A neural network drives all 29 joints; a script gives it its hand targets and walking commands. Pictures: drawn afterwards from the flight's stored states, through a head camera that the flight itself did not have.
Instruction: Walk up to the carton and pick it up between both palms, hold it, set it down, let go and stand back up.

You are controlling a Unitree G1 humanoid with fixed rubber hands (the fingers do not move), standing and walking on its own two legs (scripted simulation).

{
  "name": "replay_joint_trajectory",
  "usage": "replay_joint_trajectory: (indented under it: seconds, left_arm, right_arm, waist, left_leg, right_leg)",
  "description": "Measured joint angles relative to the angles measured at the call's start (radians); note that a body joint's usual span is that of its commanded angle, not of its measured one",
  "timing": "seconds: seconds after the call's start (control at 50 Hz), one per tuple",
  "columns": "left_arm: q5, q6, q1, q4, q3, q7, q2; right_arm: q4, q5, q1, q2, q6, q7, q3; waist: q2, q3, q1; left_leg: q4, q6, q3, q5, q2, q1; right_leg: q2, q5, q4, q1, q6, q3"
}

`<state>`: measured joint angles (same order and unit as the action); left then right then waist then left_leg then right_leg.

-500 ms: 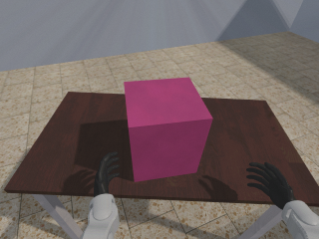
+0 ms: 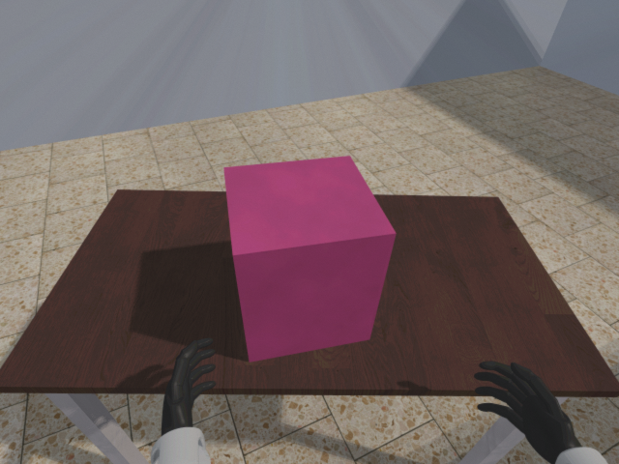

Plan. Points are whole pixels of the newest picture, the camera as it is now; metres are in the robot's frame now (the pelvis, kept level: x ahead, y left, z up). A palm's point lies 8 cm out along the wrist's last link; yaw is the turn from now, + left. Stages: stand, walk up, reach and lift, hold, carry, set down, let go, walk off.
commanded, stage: set down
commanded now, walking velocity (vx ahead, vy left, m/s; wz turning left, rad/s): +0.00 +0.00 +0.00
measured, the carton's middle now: (300, 257) +0.45 +0.03 +0.03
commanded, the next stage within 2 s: let go in 1.54 s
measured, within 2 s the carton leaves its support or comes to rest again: neither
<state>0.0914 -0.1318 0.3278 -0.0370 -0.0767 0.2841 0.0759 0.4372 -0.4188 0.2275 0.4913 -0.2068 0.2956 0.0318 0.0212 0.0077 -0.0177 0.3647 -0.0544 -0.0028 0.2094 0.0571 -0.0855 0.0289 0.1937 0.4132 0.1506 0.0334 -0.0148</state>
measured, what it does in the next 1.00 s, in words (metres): stands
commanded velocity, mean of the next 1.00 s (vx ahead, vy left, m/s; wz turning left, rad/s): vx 0.00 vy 0.00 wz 0.00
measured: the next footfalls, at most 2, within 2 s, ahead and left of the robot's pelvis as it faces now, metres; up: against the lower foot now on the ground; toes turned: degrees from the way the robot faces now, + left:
none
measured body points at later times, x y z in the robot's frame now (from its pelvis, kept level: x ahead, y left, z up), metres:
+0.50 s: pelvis +0.01 +0.01 +0.00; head +0.00 +0.02 +0.45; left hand +0.20 +0.19 -0.01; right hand +0.21 -0.25 -0.01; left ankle +0.00 +0.16 -0.74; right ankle +0.02 -0.10 -0.74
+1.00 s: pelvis +0.01 +0.02 +0.00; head +0.00 +0.03 +0.45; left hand +0.19 +0.22 -0.03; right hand +0.20 -0.22 -0.04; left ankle +0.00 +0.16 -0.74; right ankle +0.02 -0.10 -0.74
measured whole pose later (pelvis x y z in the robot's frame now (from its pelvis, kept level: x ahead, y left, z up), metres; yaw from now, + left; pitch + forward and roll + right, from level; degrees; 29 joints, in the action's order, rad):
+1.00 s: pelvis +0.01 +0.02 +0.00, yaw +0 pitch -4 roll +0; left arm 0.03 -0.11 0.32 0.20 -0.02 0.15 -0.07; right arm 0.48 -0.20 0.25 0.33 -0.14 0.18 0.00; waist 0.01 -0.05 -0.03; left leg 0.31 -0.03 -0.02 0.20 0.04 -0.03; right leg 0.01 0.16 0.32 0.08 0.00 -0.03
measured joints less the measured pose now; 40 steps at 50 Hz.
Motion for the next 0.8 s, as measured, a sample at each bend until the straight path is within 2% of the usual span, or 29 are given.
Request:
replay_joint_trajectory:
  seconds: [0.16, 0.48, 0.8]
  left_arm:
    - [-0.002, -0.017, -0.026, 0.039, 0.018, -0.029, -0.014]
    - [-0.022, 0.020, 0.030, 0.071, 0.009, -0.058, -0.065]
    - [-0.034, 0.019, 0.005, 0.178, 0.052, -0.112, -0.110]
  right_arm:
    - [-0.060, 0.051, 0.007, -0.038, 0.049, -0.030, -0.010]
    - [-0.018, 0.089, 0.025, -0.067, 0.046, -0.039, -0.043]
    - [0.005, 0.168, 0.030, -0.128, 0.061, -0.092, -0.030]
  waist:
    - [-0.006, -0.022, -0.005]
    - [-0.001, -0.044, -0.014]
    - [-0.012, -0.049, -0.015]
  left_leg:
    - [-0.018, 0.003, -0.005, -0.004, -0.004, 0.028]
    - [-0.038, 0.012, -0.011, -0.008, -0.008, 0.027]
    - [-0.060, 0.019, -0.016, -0.012, -0.014, 0.054]
  right_leg:
    - [-0.003, -0.006, -0.020, -0.029, -0.005, -0.006]
    - [-0.008, -0.029, -0.072, -0.041, -0.015, -0.011]
    - [-0.014, -0.034, -0.095, -0.067, -0.024, -0.016]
